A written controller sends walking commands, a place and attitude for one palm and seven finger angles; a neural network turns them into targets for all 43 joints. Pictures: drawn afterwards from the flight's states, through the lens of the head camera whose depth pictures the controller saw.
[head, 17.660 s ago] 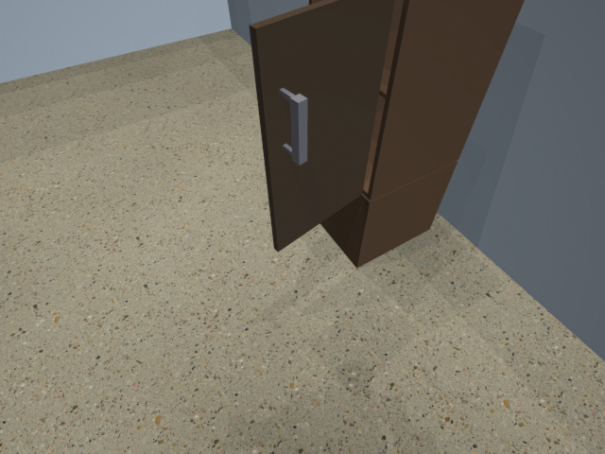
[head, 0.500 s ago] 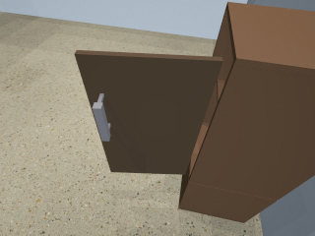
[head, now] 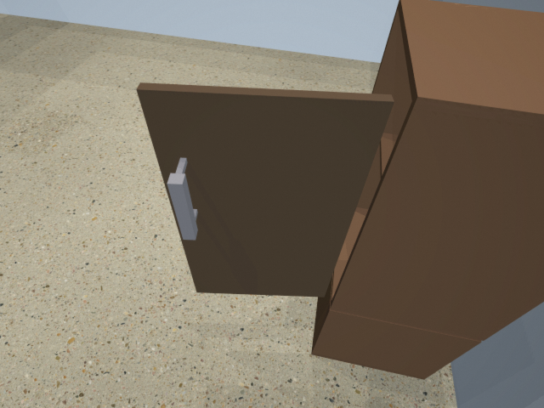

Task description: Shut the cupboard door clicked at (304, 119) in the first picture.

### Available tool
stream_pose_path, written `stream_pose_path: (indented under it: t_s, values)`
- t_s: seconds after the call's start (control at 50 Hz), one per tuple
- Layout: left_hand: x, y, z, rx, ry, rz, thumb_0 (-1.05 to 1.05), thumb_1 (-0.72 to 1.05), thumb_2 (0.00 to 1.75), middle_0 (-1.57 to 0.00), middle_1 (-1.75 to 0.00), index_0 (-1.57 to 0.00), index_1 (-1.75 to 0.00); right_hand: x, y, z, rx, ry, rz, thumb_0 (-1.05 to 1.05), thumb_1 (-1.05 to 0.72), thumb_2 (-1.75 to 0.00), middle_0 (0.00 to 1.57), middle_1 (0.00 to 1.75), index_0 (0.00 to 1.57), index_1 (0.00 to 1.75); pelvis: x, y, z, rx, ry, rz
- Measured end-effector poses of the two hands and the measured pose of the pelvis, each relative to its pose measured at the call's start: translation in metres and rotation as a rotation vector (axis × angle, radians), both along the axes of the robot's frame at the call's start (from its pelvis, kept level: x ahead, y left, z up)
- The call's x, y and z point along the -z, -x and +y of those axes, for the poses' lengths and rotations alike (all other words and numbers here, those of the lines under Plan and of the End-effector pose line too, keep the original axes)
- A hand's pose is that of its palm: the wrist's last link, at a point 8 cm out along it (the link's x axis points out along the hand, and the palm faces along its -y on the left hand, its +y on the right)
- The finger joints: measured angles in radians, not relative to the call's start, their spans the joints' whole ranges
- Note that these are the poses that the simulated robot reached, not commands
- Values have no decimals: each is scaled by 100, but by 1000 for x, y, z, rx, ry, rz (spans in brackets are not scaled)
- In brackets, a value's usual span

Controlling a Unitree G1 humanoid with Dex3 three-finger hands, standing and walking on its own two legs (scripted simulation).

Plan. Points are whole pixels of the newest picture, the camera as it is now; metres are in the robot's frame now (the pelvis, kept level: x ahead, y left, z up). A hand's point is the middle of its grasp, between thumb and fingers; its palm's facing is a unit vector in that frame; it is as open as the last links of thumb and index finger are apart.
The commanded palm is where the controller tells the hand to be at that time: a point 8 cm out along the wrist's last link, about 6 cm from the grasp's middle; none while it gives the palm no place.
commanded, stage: raise the hand and make a fist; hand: left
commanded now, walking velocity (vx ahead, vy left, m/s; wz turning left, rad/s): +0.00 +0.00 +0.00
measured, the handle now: (186, 200) +0.42 +0.18 +0.05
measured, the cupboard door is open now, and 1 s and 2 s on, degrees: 100 100 100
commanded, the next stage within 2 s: bring the fist close to the handle in 2.00 s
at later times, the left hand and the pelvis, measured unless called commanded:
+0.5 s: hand out of the picture +0.14 +0.15 -0.06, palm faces +0.04 -1.00 +0.02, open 6.2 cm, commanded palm +0.11 +0.22 -0.04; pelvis -0.04 -0.02 -0.09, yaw +3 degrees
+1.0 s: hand (149, 358) +0.18 +0.18 +0.00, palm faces +0.05 -1.00 -0.03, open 3.8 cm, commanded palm +0.14 +0.23 +0.01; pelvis -0.01 -0.02 -0.07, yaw +3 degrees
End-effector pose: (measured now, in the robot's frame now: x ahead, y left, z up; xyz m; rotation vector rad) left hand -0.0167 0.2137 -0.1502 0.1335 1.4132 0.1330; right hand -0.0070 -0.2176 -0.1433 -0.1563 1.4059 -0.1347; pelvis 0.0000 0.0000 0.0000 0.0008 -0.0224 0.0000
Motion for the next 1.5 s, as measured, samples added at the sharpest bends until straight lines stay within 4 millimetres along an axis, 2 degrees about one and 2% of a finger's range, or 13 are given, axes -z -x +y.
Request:
stream_pose_path:
  t_s: [0.12,0.18,0.26,0.32,0.4,0.5,0.56,0.62,0.78,0.98,1.14,1.32,1.5]
  values:
    - [-3,-6,3,-51,1,-46,0,90,90,-20,-29,-20,-30,-1,3,3,2,10,-27,1,-92,-90,20,30,20,30,2,4,3,-12,5,7]
    - [-55,-66,24,-69,-93,-456,3,94,90,-21,-30,-21,-31,-13,-13,-8,-11,53,-260,2,-93,-90,20,30,20,30,6,9,0,-22,-9,17]
    - [-127,-146,21,-19,-104,-1000,3,94,90,-23,-33,-23,-34,-16,-51,-27,-81,44,-526,1,-92,-90,20,30,20,30,21,22,-2,-69,-21,47]
    - [-151,-176,10,15,-5,-1316,2,93,90,-26,-37,-27,-38,-16,-86,-41,-120,55,-673,1,-92,-90,20,30,20,30,38,32,-6,-60,-12,110]
    - [-135,-170,-9,129,137,-1506,1,92,90,-32,-43,-33,-44,-24,-132,-54,-160,87,-837,1,-91,-90,20,30,20,30,69,41,-16,-39,-11,174]
    - [-90,-130,-7,77,129,-1317,1,90,90,-41,-53,-42,-54,-35,-182,-51,-230,97,-958,1,-91,-90,19,30,19,30,90,41,-25,-51,0,208]
    - [-96,-111,4,15,31,-1306,1,90,90,-47,-59,-47,-59,-35,-201,-38,-276,75,-986,1,-91,-90,19,30,19,30,93,37,-29,-69,20,218]
    - [-119,-112,10,27,-31,-1408,2,90,90,-52,-65,-53,-65,-26,-212,-23,-323,35,-977,1,-91,-90,19,30,19,30,95,34,-32,-86,42,230]
    - [-131,-160,2,148,108,-1358,1,90,90,-66,-80,-67,-81,5,-194,-1,-255,-55,-825,1,-91,-90,20,30,20,30,86,24,-31,-81,49,246]
    - [-156,-174,19,105,66,-1372,1,90,90,-85,-100,-85,-101,4,-158,-21,-168,18,-699,1,-91,-90,20,30,20,30,70,9,-18,-62,34,241]
    - [-165,-176,21,129,87,-1395,1,90,90,-99,-116,-100,-117,-13,-168,-25,-174,68,-746,1,-91,-90,20,30,20,30,66,9,-7,-60,40,218]
    - [-182,-182,31,121,70,-1425,1,90,90,-116,-134,-117,-135,-35,-187,2,-212,17,-833,1,-91,-90,20,30,20,30,56,10,-1,-67,47,179]
    - [-198,-191,40,128,60,-1420,1,90,90,-127,-146,-127,-147,-43,-186,17,-237,-20,-842,1,-91,-90,20,30,20,30,46,10,2,-73,49,140]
